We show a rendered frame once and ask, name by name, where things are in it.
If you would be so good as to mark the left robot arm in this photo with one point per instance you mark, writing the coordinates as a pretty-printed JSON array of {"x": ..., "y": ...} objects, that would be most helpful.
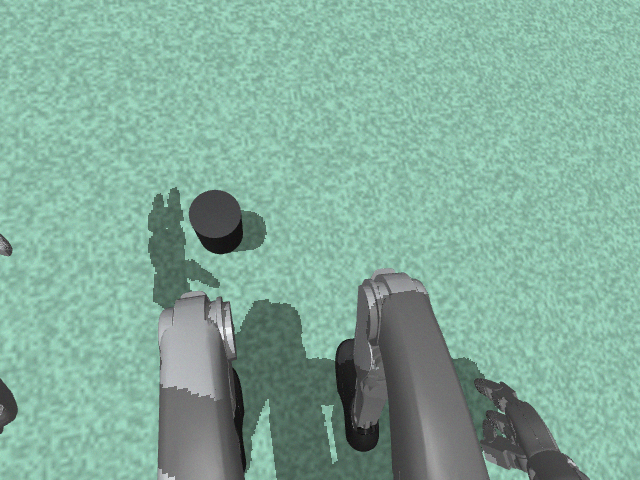
[{"x": 8, "y": 406}]

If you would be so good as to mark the right robot arm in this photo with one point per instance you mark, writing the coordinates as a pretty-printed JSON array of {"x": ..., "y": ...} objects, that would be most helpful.
[{"x": 553, "y": 465}]

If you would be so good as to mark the can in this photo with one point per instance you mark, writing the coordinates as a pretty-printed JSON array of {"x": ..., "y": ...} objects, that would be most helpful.
[{"x": 215, "y": 216}]

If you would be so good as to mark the right robot hand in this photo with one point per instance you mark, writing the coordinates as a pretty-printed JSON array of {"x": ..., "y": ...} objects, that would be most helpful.
[{"x": 525, "y": 431}]

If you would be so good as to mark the right robot foot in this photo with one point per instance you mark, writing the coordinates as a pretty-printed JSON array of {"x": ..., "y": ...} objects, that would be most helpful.
[{"x": 358, "y": 438}]

